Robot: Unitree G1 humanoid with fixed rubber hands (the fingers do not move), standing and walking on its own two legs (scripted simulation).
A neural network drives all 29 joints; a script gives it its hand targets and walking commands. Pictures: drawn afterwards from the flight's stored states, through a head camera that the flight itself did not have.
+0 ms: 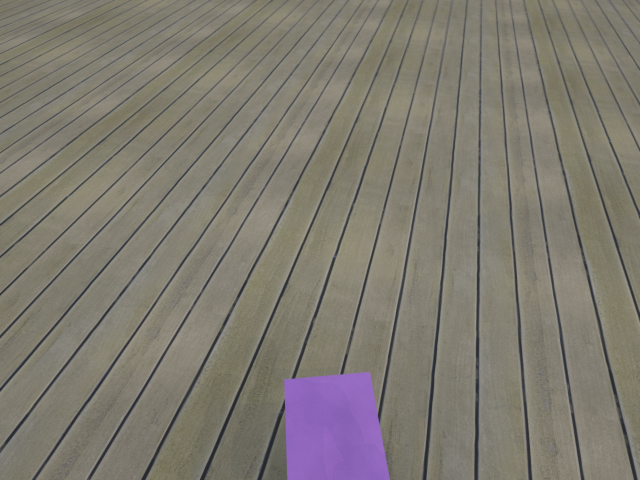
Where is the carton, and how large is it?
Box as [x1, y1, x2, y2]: [284, 372, 389, 479]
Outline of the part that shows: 369,372 284,379 287,479 389,479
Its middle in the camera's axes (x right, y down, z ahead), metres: +0.02 +0.53 +1.00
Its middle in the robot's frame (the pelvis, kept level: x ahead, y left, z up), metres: +0.35 +0.00 -0.62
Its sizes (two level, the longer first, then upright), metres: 0.243 0.219 0.265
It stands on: the floor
